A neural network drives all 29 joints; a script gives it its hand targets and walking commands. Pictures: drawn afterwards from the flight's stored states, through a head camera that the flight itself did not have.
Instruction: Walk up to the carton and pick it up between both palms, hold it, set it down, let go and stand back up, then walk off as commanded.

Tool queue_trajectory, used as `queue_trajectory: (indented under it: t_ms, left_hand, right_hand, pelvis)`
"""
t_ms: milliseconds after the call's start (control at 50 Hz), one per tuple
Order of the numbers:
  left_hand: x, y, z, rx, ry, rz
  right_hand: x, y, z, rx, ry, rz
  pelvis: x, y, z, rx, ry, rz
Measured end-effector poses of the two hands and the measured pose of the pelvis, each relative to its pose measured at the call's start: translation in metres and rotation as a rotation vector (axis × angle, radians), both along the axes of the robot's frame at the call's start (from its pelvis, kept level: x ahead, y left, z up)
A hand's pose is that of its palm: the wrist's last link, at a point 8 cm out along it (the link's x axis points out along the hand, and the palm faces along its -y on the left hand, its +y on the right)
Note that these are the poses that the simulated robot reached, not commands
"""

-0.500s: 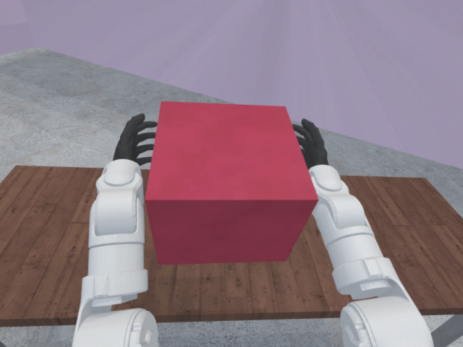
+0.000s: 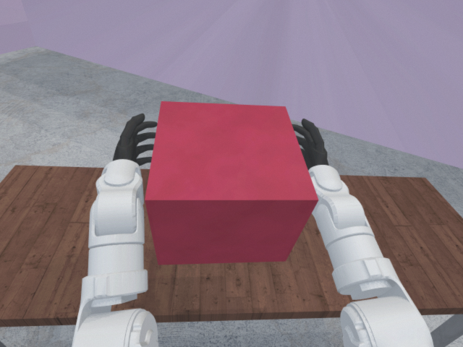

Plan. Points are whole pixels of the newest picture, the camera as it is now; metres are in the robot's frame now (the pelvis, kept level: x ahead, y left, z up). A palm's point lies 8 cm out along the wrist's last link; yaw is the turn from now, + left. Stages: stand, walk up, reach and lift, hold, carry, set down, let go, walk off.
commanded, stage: hold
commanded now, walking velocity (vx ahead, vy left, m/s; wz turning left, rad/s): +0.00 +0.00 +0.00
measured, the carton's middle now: (224, 182) +0.35 +0.01 +0.16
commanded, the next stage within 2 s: set down in 0.46 s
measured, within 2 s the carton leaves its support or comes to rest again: neither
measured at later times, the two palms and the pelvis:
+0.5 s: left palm (127, 162) +0.36 +0.16 +0.19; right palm (313, 165) +0.36 -0.14 +0.19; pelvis +0.00 +0.00 +0.00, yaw +0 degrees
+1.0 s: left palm (136, 180) +0.36 +0.16 +0.15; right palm (309, 192) +0.36 -0.15 +0.13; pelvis +0.01 +0.00 +0.00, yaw +0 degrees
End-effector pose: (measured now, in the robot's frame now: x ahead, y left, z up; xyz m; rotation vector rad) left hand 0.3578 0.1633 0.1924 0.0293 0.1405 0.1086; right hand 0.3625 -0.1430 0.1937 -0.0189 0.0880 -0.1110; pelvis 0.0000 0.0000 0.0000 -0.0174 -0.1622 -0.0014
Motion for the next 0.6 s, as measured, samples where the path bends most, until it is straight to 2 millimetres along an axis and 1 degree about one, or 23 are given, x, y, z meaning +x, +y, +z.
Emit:
queue_trajectory:
  t_ms: [460,600]
  left_hand:
    - [0.0004,0.0000,-0.0002,-0.001,0.000,-0.001]
    - [-0.0027,0.0052,0.0001,0.017,-0.048,0.021]
  right_hand:
    - [0.0002,-0.0001,0.0000,-0.001,-0.001,-0.001]
    - [0.0041,0.0055,0.0008,-0.009,-0.052,0.022]
  pelvis:
    - [0.0004,0.0002,-0.0001,0.000,-0.001,0.000]
    - [0.0000,-0.0001,0.0005,0.003,-0.002,-0.009]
